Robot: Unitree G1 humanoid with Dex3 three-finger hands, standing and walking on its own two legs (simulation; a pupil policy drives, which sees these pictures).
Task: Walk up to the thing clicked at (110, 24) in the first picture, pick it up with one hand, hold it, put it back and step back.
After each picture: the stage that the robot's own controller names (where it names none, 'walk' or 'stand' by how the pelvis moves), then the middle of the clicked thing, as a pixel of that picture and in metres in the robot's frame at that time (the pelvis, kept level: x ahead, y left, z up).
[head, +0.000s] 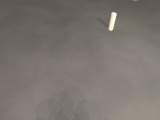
stand; (112, 21) +1.93 -0.45 -0.66
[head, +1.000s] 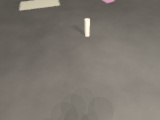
walk; (87, 27) +1.85 +0.04 -0.63
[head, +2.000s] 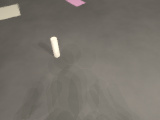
walk; (55, 47) +1.29 +0.34 -0.65
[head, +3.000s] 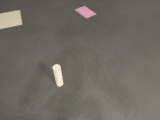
walk; (58, 75) +0.87 +0.25 -0.65
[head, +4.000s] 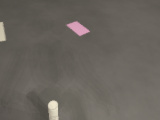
walk; (53, 113) +0.55 +0.14 -0.63
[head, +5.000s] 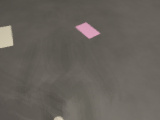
stand; out of the picture +0.42 +0.14 -0.65
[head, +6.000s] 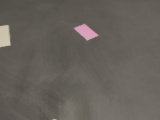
stand; out of the picture +0.40 +0.15 -0.65
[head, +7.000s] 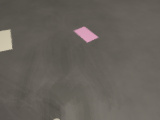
stand; out of the picture +0.43 +0.15 -0.66
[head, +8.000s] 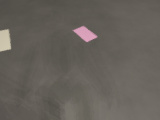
stand; out of the picture +0.41 +0.15 -0.66
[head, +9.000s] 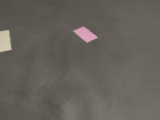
stand; out of the picture +0.41 +0.15 -0.66
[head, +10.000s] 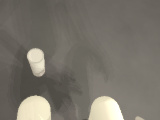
go down; (37, 64) +0.48 +0.16 -0.36
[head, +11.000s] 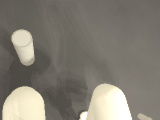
go down; (25, 50) +0.50 +0.19 -0.26
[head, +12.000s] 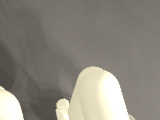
close in; out of the picture +0.48 +0.24 -0.17
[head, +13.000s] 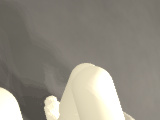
close; out of the picture +0.48 +0.25 -0.17
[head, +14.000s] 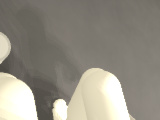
lift; out of the picture +0.38 +0.21 -0.15
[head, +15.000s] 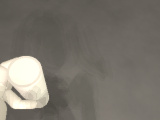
lift; (33, 88) +0.31 +0.14 +0.04
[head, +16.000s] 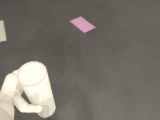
hold; (40, 94) +0.30 +0.13 +0.05
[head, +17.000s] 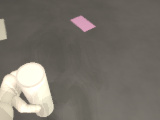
hold; (38, 94) +0.30 +0.14 +0.04
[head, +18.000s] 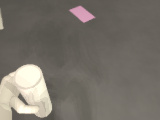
crouch; (37, 95) +0.31 +0.14 +0.01
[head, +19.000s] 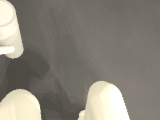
lower; (7, 35) +0.48 +0.17 -0.04
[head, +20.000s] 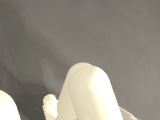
lower; out of the picture +0.45 +0.25 -0.17
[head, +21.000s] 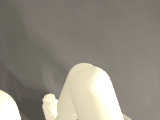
lower; out of the picture +0.45 +0.26 -0.17
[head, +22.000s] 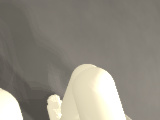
lower; out of the picture +0.44 +0.25 -0.16
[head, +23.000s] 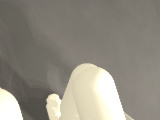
lower; out of the picture +0.44 +0.26 -0.17
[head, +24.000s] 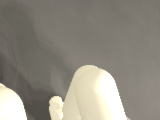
open; out of the picture +0.45 +0.23 -0.17
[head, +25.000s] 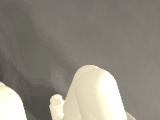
stand; out of the picture +0.44 +0.23 -0.17
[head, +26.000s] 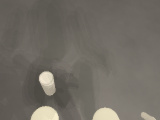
walk; (48, 84) +0.44 +0.15 -0.42
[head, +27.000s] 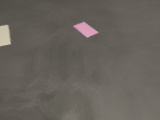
stand; out of the picture +0.40 +0.13 -0.60
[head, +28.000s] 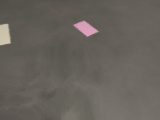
stand; out of the picture +0.39 +0.13 -0.60
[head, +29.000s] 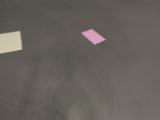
stand; out of the picture +0.41 +0.11 -0.65
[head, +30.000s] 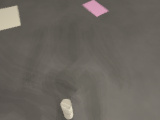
walk; (67, 109) +0.45 +0.13 -0.63
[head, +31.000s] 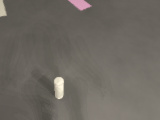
walk; (59, 88) +0.63 +0.11 -0.64
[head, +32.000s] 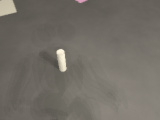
walk; (61, 60) +0.95 +0.23 -0.63
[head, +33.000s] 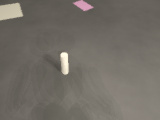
stand; (64, 63) +1.01 +0.15 -0.65
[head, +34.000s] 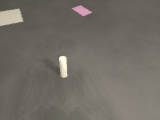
stand; (63, 67) +1.03 +0.17 -0.66
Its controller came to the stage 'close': yes
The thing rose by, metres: 0.68
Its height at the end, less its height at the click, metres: +0.00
